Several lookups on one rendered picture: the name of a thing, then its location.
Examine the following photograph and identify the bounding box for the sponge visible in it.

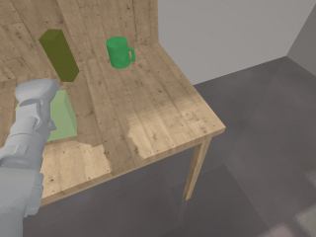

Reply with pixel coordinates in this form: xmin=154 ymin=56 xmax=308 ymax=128
xmin=15 ymin=90 xmax=77 ymax=142

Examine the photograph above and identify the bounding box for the robot left upper arm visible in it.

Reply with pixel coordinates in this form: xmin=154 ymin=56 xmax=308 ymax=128
xmin=0 ymin=167 xmax=44 ymax=237

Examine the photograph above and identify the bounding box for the table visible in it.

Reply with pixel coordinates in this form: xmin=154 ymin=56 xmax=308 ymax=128
xmin=0 ymin=0 xmax=226 ymax=207

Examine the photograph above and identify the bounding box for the left robot hand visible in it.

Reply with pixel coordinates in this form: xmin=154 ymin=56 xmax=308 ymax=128
xmin=15 ymin=78 xmax=61 ymax=131

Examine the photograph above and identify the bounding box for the left robot forearm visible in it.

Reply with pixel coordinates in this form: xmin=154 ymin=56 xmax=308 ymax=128
xmin=0 ymin=96 xmax=50 ymax=172

